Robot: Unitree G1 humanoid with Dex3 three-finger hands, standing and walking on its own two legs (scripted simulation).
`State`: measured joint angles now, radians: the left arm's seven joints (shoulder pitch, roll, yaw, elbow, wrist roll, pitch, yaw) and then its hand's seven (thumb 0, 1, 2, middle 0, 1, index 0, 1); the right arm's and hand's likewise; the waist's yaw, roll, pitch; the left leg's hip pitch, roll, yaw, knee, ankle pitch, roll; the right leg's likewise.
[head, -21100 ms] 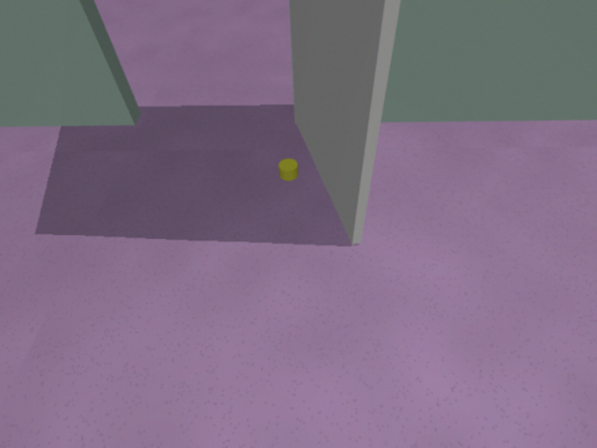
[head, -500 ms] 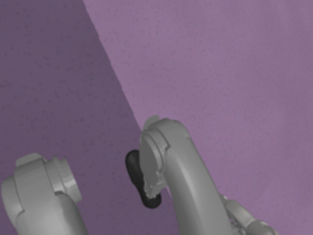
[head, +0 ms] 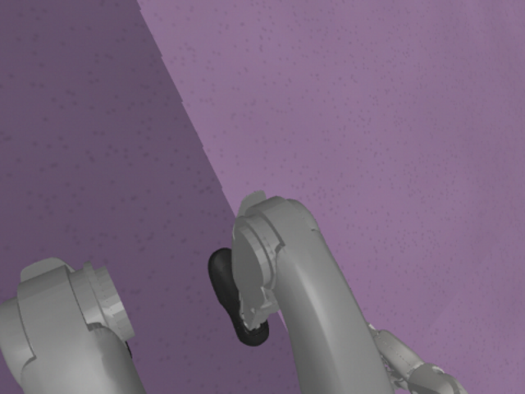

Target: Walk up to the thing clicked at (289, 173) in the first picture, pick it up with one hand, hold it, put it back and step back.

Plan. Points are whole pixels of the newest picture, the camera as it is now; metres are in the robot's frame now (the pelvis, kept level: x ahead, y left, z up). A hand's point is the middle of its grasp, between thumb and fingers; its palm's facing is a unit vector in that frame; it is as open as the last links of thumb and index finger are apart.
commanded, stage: close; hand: left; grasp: from above
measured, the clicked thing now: out of the picture +0.45 +0.37 -0.28
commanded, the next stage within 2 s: settle in 1.10 s
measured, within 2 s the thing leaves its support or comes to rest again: leaves its support in 1.52 s
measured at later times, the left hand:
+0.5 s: hand out of the picture +0.43 +0.36 -0.25, palm faces -0.44 -0.15 -0.88, open 11.7 cm
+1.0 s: hand out of the picture +0.43 +0.36 -0.25, palm faces -0.44 -0.16 -0.88, open 11.6 cm
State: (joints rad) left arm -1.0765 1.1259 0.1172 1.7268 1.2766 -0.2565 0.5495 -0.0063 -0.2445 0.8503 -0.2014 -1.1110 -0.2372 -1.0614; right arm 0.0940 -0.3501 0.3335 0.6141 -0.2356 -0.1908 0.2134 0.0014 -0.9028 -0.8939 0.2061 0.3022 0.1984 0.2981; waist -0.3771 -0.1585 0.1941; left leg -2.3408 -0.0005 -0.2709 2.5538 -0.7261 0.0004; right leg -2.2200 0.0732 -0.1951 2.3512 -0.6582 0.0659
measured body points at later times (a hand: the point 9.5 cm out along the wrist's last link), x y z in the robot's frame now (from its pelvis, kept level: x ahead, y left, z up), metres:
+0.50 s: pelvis -0.01 +0.00 +0.00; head +0.27 +0.15 +0.32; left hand +0.45 +0.37 -0.20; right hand +0.06 -0.25 -0.04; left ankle +0.06 +0.12 -0.27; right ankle +0.12 -0.12 -0.27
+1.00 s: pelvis +0.00 +0.00 +0.00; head +0.28 +0.14 +0.32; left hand +0.45 +0.37 -0.20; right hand +0.06 -0.25 -0.05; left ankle +0.06 +0.12 -0.27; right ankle +0.12 -0.12 -0.27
